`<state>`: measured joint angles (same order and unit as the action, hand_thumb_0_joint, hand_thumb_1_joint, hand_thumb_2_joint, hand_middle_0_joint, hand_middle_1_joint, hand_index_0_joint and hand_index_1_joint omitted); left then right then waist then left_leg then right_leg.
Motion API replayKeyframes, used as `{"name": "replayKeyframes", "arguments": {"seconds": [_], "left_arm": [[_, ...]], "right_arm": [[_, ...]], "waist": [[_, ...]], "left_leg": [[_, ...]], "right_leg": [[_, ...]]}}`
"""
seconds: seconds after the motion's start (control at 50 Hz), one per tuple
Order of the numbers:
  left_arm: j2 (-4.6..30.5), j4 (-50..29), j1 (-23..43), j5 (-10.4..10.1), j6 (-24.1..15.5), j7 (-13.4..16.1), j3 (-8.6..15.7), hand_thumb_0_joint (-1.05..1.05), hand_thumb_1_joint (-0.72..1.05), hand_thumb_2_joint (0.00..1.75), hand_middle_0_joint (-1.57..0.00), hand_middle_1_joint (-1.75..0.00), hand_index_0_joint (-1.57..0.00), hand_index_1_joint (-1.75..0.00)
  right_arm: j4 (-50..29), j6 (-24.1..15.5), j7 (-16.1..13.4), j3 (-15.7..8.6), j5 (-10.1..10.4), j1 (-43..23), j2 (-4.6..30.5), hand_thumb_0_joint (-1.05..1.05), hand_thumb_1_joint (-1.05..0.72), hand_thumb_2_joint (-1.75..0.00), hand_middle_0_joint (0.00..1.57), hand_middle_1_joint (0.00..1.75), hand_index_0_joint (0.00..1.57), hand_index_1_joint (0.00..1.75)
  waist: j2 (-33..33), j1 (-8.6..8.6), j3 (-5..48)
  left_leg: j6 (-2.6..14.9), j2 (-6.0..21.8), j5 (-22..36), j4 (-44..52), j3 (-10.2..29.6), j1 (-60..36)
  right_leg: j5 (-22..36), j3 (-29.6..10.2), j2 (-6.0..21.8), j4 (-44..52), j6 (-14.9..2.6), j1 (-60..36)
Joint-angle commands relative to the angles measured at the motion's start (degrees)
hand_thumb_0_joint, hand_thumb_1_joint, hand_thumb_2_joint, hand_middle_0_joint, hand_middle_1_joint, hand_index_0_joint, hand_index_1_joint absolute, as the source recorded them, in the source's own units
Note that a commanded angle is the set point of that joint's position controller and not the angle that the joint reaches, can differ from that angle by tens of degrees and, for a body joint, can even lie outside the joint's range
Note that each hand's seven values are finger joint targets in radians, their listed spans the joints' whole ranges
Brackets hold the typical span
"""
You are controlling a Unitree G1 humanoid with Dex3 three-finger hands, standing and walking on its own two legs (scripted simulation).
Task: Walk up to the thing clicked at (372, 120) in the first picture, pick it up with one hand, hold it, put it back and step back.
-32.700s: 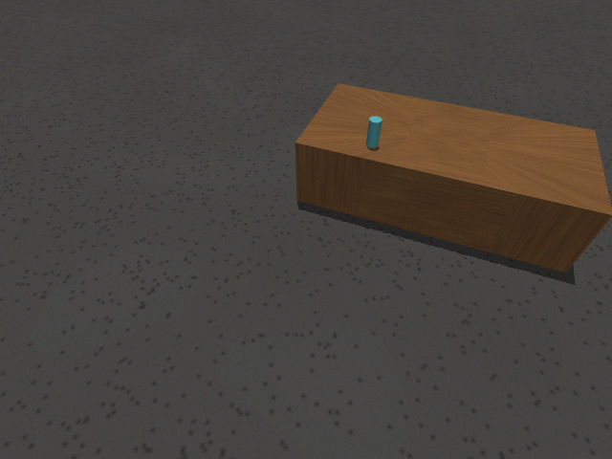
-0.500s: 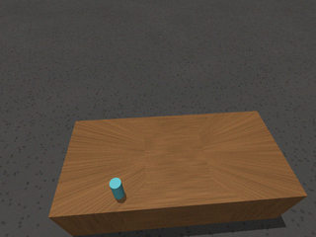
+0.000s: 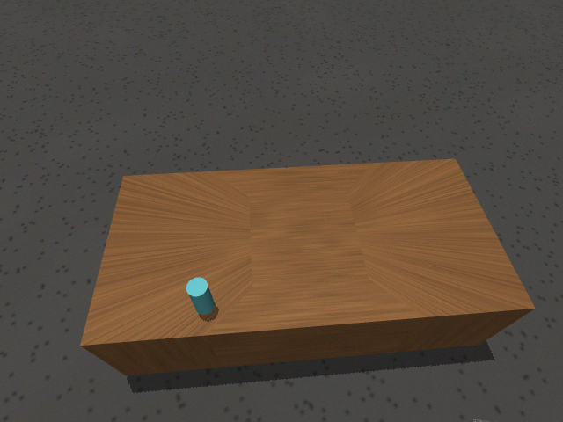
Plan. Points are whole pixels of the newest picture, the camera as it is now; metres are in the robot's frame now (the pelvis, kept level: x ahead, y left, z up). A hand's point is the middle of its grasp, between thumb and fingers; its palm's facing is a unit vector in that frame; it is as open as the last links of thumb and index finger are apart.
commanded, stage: step back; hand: left
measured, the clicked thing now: (201, 296) +0.47 +0.21 -0.38
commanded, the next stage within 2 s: none
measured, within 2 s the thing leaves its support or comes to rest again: neither
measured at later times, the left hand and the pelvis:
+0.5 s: hand out of the picture -0.01 +0.26 -0.14, palm faces +0.10 -0.90 -0.43, open 7.4 cm; pelvis -0.11 -0.02 -0.01, yaw +6 degrees
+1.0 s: hand out of the picture -0.21 +0.28 -0.16, palm faces -0.01 -0.90 -0.43, open 7.4 cm; pelvis -0.27 +0.00 -0.02, yaw -1 degrees
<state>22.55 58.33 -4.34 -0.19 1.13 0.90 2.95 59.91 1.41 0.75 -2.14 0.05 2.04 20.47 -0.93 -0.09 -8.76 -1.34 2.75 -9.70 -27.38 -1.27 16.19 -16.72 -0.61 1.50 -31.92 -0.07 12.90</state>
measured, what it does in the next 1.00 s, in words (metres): walks backwards: left foot, then right foot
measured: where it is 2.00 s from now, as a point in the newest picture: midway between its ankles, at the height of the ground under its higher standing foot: outside the picture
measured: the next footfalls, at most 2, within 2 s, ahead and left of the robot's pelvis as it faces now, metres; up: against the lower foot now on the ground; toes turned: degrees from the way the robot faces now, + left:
left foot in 0.56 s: -0.13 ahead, +0.12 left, +0.00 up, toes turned +5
right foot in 0.98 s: -0.25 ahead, -0.13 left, +0.00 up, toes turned +2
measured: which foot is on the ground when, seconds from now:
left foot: down 0.00-0.12, up 0.14-0.54, down 0.56-1.00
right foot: down 0.00-0.58, up 0.60-0.96, down 0.98-1.00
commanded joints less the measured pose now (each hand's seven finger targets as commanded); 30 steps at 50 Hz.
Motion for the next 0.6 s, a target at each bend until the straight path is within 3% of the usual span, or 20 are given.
{"name": "replayKeyframes", "arguments": {"seconds": [0.0,0.04,0.06,0.08,0.1,0.12,0.14,0.18,0.2,0.22,0.24,0.28,0.32,0.38,0.42,0.48,0.52,0.54,0.56,0.58], "left_arm": [[9.1,-3.3,-7.5,0.5,0.6,0.1,2.7,0.0,0.9,0.9,-0.2,-0.3,-0.2,-0.3],[9.5,-2.6,-11.7,0.8,0.8,-0.3,3.3,0.0,0.9,0.9,-0.2,-0.3,-0.2,-0.3],[9.8,-2.5,-13.3,1.0,0.7,-0.4,3.7,0.0,0.9,0.9,-0.2,-0.3,-0.2,-0.3],[12.7,-3.6,-12.7,1.6,0.1,-0.3,4.1,0.0,0.9,0.9,-0.2,-0.3,-0.2,-0.3],[17.7,-5.4,-9.3,2.1,-0.7,0.1,5.3,0.0,0.9,0.9,-0.2,-0.3,-0.2,-0.3],[18.7,-7.8,-4.7,2.5,-0.9,0.3,5.5,0.0,0.9,0.9,-0.2,-0.3,-0.2,-0.3],[19.5,-9.0,-2.3,2.8,-1.2,0.7,5.6,0.0,0.9,0.9,-0.2,-0.3,-0.2,-0.3],[15.5,-11.0,3.2,2.7,-1.5,0.8,5.1,0.0,0.9,0.9,-0.2,-0.3,-0.2,-0.3],[13.9,-11.3,5.7,2.6,-1.6,0.9,4.7,0.0,0.9,0.9,-0.2,-0.3,-0.2,-0.3],[13.2,-11.8,5.1,2.6,-1.6,0.9,4.7,0.0,0.9,0.9,-0.2,-0.3,-0.2,-0.3],[12.6,-12.4,3.4,2.6,-1.6,1.0,4.6,0.0,0.9,0.9,-0.2,-0.3,-0.2,-0.3],[10.9,-12.2,-2.5,2.1,-1.4,1.4,4.4,0.0,0.9,0.9,-0.2,-0.3,-0.2,-0.3],[10.5,-11.7,-5.2,1.8,-1.1,1.8,4.6,0.0,0.9,0.9,-0.2,-0.3,-0.2,-0.3],[11.8,-12.4,-7.4,1.7,-0.8,2.1,5.2,0.0,0.9,0.9,-0.2,-0.3,-0.2,-0.3],[13.2,-13.6,-6.6,1.5,-0.7,2.3,5.8,0.0,0.9,0.9,-0.2,-0.3,-0.2,-0.3],[14.0,-15.1,-3.2,1.3,-0.3,1.8,5.5,0.0,0.9,0.9,-0.2,-0.3,-0.2,-0.3],[14.5,-16.1,0.1,1.0,0.2,1.4,5.1,0.0,0.9,0.9,-0.2,-0.3,-0.2,-0.3],[12.8,-16.4,-0.3,1.0,0.5,1.3,4.6,0.0,0.9,0.9,-0.2,-0.3,-0.2,-0.3],[10.3,-17.2,-0.2,0.7,0.4,1.3,4.0,0.0,0.9,0.9,-0.2,-0.3,-0.2,-0.3],[10.4,-16.8,1.4,0.5,0.7,1.8,4.6,0.0,0.9,0.9,-0.2,-0.3,-0.2,-0.3]], "right_arm": [[-6.6,0.2,-1.2,-4.6,-0.5,-1.8,16.2,0.0,-0.9,-0.9,0.2,0.3,0.2,0.3],[-8.7,0.9,-0.9,-4.8,-0.9,-4.5,15.9,0.0,-0.9,-0.9,0.2,0.3,0.2,0.3],[-9.6,1.3,-0.8,-4.6,-0.8,-5.7,14.9,0.0,-0.9,-0.9,0.2,0.3,0.2,0.3],[-10.4,1.7,-0.8,-4.1,-0.2,-5.5,12.4,0.0,-0.9,-0.9,0.2,0.3,0.2,0.3],[-11.2,2.2,-1.4,-3.0,0.1,-5.9,8.8,0.0,-0.9,-0.9,0.2,0.3,0.2,0.3],[-10.0,2.5,-2.1,-3.1,-0.2,-1.8,9.2,0.0,-0.9,-0.9,0.2,0.3,0.2,0.3],[-9.3,2.4,-2.4,-3.5,-0.5,0.7,10.4,0.0,-0.9,-0.9,0.2,0.3,0.2,0.3],[-7.4,2.1,-1.9,-4.3,0.7,4.6,12.6,0.0,-0.9,-0.9,0.2,0.3,0.2,0.3],[-6.3,2.1,-1.9,-4.2,1.0,7.6,13.0,0.0,-0.9,-0.9,0.2,0.3,0.2,0.3],[-6.5,2.0,-2.1,-3.9,1.0,8.1,13.0,0.0,-0.9,-0.9,0.2,0.3,0.2,0.3],[-6.8,1.9,-2.3,-3.6,0.7,8.4,13.5,0.0,-0.9,-0.9,0.2,0.3,0.2,0.3],[-8.2,1.6,-2.5,-2.9,0.1,5.6,13.2,0.0,-0.9,-0.9,0.2,0.3,0.2,0.3],[-9.3,1.3,-2.7,-2.5,-0.4,3.9,12.6,0.0,-0.9,-0.9,0.2,0.3,0.2,0.3],[-10.7,1.1,-2.7,-2.5,-0.7,3.6,12.7,0.0,-0.9,-0.9,0.2,0.3,0.2,0.3],[-10.8,1.0,-2.4,-2.6,-1.0,5.5,12.9,0.0,-0.9,-0.9,0.2,0.3,0.2,0.3],[-8.9,0.9,-1.7,-3.2,-1.2,10.3,12.6,0.0,-0.9,-0.9,0.2,0.3,0.2,0.3],[-7.5,1.0,-1.0,-3.7,-1.6,14.6,12.3,0.0,-0.9,-0.9,0.2,0.3,0.2,0.3],[-8.0,1.0,-0.8,-4.2,-2.2,14.1,13.2,0.0,-0.9,-0.9,0.2,0.3,0.2,0.3],[-9.3,0.9,-0.6,-5.1,-2.8,12.7,17.3,0.0,-0.9,-0.9,0.2,0.3,0.2,0.3],[-10.6,1.0,-0.3,-5.4,-3.0,8.2,20.4,0.0,-0.9,-0.9,0.2,0.3,0.2,0.3]], "waist": [[13.2,0.95,14.9],[13.7,2.87,14.4],[11.4,4.12,14.0],[-2.0,4.78,11.3],[-11.0,4.13,6.0],[-8.4,2.01,5.4],[-9.4,1.32,6.1],[-7.6,-1.96,7.3],[-7.3,-3.93,8.6],[-7.4,-3.21,10.3],[-6.5,-1.97,11.6],[-4.0,1.84,12.5],[-5.6,3.4,12.3],[-8.5,4.54,12.7],[-11.0,3.76,14.3],[-10.3,1.23,15.9],[-7.5,-2.12,15.8],[-2.6,-2.79,14.5],[11.2,-2.85,14.2],[14.6,-2.6,11.5]], "left_leg": [[14.25,13.4,16.7,3.6,11.4,-0.3],[13.84,12.9,9.8,1.4,11.0,5.9],[11.79,10.1,5.9,-3.9,9.6,6.7],[6.45,0.1,-3.4,-16.7,4.7,8.3],[3.23,-10.7,-21.8,-26.2,6.7,15.1],[2.69,-10.2,-26.1,-34.0,11.6,13.7],[3.27,-8.8,-26.1,-39.2,12.1,12.3],[2.52,-9.4,-19.5,-43.5,13.5,10.7],[1.7,-9.9,-16.3,-43.1,13.0,11.3],[0.94,-10.7,-15.4,-43.5,12.2,12.9],[0.54,-10.5,-15.2,-44.8,11.8,13.9],[0.02,-9.2,-16.6,-40.0,11.2,16.1],[-0.31,-8.6,-18.1,-36.0,10.9,17.7],[-0.3,-6.7,-21.2,-28.9,9.0,15.7],[0.52,-4.2,-21.1,-22.9,7.4,12.2],[1.77,-4.3,-16.8,-12.9,3.4,2.8],[3.05,-4.8,-5.4,-3.5,-0.2,-5.9],[4.48,-1.9,-0.5,1.0,4.8,-6.8],[9.57,9.9,7.6,4.8,21.6,-8.0],[15.41,15.3,10.6,8.1,26.6,-4.0]], "right_leg": [[-5.2,0.8,-2.1,-13.6,-2.61,-3.6],[-6.8,0.6,-1.9,-13.2,-3.22,-6.4],[-3.3,-1.2,-0.3,-7.5,-3.93,-6.1],[7.6,-13.7,9.0,8.4,-5.78,-1.6],[19.8,-25.1,16.7,15.4,-6.54,0.6],[26.5,-25.1,19.8,14.0,-10.77,4.0],[26.1,-27.4,21.3,13.5,-14.02,7.4],[24.1,-17.5,14.6,11.0,-11.95,5.9],[24.0,-11.9,11.0,9.5,-9.82,3.2],[24.5,-11.2,10.8,8.0,-9.49,-0.8],[26.9,-11.5,12.4,7.1,-10.73,-4.1],[30.4,-11.5,13.6,4.7,-12.0,-10.6],[33.4,-10.9,14.4,4.0,-12.38,-15.0],[37.5,-12.7,17.1,3.2,-14.13,-17.5],[38.5,-13.0,18.2,2.3,-13.78,-16.9],[31.8,-9.4,15.0,0.6,-10.93,-10.1],[21.4,-5.8,12.6,-0.9,-7.49,-1.8],[13.5,-4.5,9.4,-4.4,-4.97,2.4],[-1.3,0.0,0.8,-14.5,-1.45,10.7],[-20.5,-1.6,-7.0,-26.3,-0.42,15.2]]}}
